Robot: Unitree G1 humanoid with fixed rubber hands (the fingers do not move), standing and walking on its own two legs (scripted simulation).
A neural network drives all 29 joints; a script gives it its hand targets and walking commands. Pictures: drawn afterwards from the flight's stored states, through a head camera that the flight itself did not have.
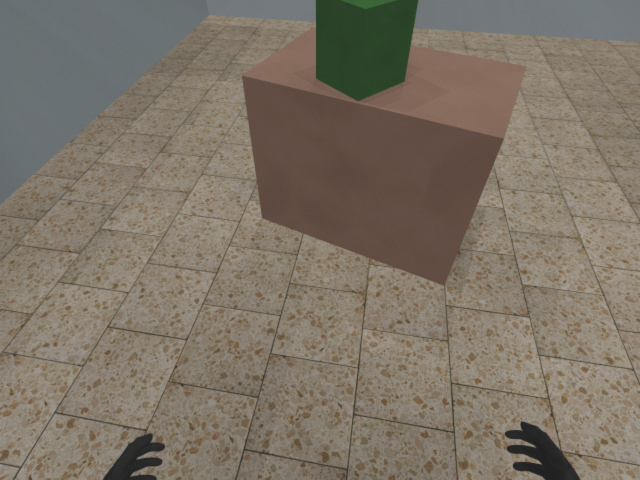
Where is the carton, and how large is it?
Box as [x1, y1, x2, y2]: [316, 0, 417, 100]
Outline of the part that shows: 316,0 316,78 356,100 359,100 404,81 417,0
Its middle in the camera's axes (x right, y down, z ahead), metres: +0.14 -0.60 +1.17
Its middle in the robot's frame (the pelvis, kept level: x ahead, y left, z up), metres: +1.29 -0.10 +0.03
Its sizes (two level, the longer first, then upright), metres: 0.210 0.200 0.250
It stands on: a pedestal, 0.66 m high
